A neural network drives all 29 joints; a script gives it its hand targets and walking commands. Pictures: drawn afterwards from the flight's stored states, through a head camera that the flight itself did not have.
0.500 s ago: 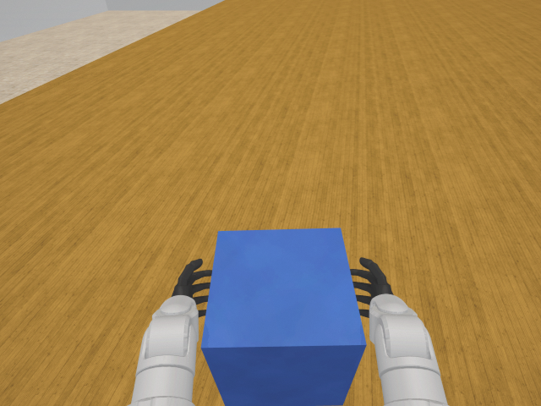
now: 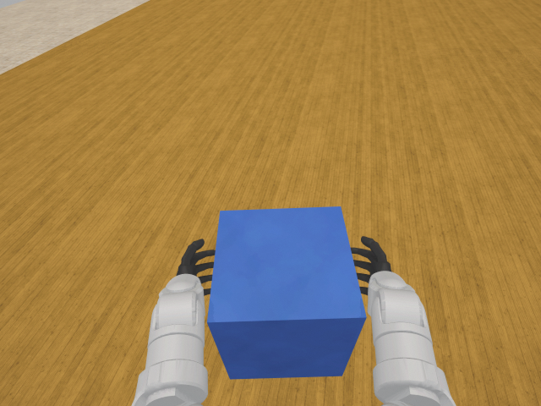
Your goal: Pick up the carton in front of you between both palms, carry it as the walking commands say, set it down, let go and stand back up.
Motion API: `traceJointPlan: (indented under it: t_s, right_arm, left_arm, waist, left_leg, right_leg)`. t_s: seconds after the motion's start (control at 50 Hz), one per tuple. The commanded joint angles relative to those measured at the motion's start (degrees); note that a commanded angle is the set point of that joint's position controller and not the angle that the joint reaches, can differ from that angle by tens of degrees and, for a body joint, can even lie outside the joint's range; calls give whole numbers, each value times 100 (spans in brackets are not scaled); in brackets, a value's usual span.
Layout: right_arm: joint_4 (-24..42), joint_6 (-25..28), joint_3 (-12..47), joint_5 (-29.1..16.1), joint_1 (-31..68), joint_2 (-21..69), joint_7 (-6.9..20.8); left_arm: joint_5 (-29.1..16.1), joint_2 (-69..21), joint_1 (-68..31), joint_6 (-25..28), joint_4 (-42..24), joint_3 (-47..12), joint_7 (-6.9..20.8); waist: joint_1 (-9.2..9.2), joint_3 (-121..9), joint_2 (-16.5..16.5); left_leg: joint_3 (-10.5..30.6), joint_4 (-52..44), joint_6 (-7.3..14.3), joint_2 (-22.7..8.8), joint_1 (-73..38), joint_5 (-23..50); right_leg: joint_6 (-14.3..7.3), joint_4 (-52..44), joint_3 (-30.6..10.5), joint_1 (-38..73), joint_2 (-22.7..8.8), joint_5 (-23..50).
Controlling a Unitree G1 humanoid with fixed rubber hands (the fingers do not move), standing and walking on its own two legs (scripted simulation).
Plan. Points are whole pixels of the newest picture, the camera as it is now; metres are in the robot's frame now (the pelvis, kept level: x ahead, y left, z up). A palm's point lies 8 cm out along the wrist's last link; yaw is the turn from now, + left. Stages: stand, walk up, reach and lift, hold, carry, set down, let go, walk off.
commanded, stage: set down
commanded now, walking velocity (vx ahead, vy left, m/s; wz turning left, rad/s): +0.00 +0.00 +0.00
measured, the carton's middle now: (283, 296) +0.35 -0.01 -0.05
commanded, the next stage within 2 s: none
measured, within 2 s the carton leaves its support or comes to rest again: neither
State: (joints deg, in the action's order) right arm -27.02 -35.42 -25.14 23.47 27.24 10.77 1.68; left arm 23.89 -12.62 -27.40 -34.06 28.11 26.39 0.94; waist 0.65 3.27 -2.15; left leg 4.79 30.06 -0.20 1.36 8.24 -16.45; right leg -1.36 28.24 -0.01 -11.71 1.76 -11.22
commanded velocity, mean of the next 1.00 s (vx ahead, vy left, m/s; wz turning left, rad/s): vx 0.00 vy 0.00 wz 0.00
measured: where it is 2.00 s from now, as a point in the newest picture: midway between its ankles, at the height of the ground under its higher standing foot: outside the picture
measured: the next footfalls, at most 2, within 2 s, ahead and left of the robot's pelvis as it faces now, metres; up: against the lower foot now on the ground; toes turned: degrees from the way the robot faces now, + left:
none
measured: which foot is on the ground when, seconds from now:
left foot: down 0.00-1.00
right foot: down 0.00-1.00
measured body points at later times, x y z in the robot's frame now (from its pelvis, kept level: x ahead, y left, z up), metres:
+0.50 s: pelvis -0.03 +0.01 -0.09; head +0.21 -0.02 +0.29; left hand +0.39 +0.13 -0.17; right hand +0.40 -0.17 -0.18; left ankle +0.01 +0.13 -0.74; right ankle +0.05 -0.11 -0.74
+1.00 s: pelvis -0.06 +0.00 -0.22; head +0.24 -0.04 +0.12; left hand +0.44 +0.12 -0.32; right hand +0.44 -0.19 -0.33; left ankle +0.01 +0.13 -0.74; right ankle +0.05 -0.11 -0.74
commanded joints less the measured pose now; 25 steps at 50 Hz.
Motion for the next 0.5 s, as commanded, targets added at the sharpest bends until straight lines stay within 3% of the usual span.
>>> traceJointPlan:
  t_s: [0.0,0.06,0.12,0.24,0.34,0.4,0.48]
  right_arm:
    - [-702,515,1806,-758,3182,4179,1173]
    - [-942,963,1352,-379,2970,3582,1081]
    - [-997,1551,1437,-343,2884,3387,1056]
    - [-897,2625,2587,-875,3328,3935,1129]
    - [-200,2883,3540,-1402,3870,4089,1119]
    - [-163,2737,3710,-1512,3995,4149,1135]
    - [-620,2367,3414,-1391,4163,4280,1283]
  left_arm:
    - [-733,-4477,-3208,468,703,-1853,1032]
    - [-403,-3958,-2970,902,822,-1384,832]
    - [-418,-3775,-2863,1481,733,-1413,734]
    - [-1005,-4403,-3240,2561,547,-2652,636]
    - [-1599,-4612,-3858,2850,-112,-3794,491]
    - [-1755,-4685,-4055,2711,-218,-4031,471]
    - [-1639,-4836,-4356,2324,90,-3735,624]
  waist:
    - [65,-757,105]
    - [55,-995,129]
    - [27,-1532,170]
    - [55,-3649,216]
    - [165,-6164,381]
    - [208,-6610,364]
    - [234,-5946,185]
  left_leg:
    - [35,-490,184,317,1633,-286]
    - [-36,-152,107,406,1942,206]
    - [-107,241,25,509,2231,761]
    - [-164,1301,-185,658,3036,1816]
    - [-175,2222,-299,739,3834,2398]
    - [-239,2570,-324,791,4250,2138]
    - [-318,2847,-291,828,4890,1054]
  right_leg:
    - [-35,-24,-382,695,217,-150]
    - [-15,316,-353,138,284,410]
    - [18,716,-323,-319,344,1017]
    - [78,1836,-295,-886,446,2272]
    - [123,2854,-348,-812,453,3382]
    - [184,3150,-270,-1441,499,2995]
    - [216,3308,-112,-2823,563,1524]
